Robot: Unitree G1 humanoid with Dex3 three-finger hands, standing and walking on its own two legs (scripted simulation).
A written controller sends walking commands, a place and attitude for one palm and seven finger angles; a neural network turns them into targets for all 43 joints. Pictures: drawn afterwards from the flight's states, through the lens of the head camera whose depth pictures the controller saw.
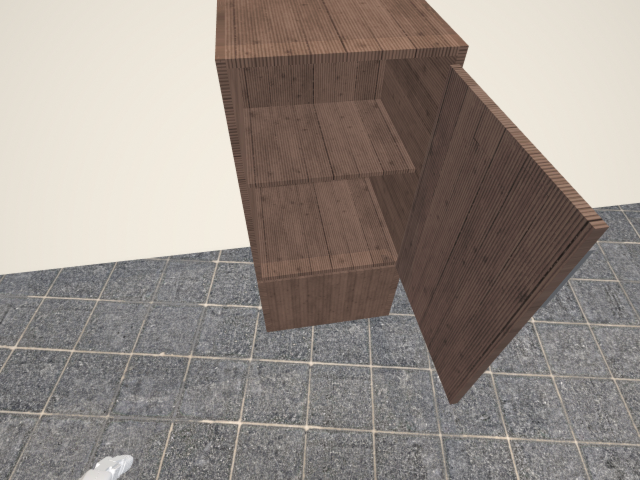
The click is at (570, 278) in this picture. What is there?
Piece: cupboard door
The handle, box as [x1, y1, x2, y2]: [540, 247, 594, 307]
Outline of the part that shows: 592,247 540,307 544,306 593,251 594,249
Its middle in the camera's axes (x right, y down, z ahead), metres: +0.34 +0.06 +0.59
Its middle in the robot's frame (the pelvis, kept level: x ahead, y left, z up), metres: +0.42 -0.32 +0.00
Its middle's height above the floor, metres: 0.76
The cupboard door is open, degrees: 92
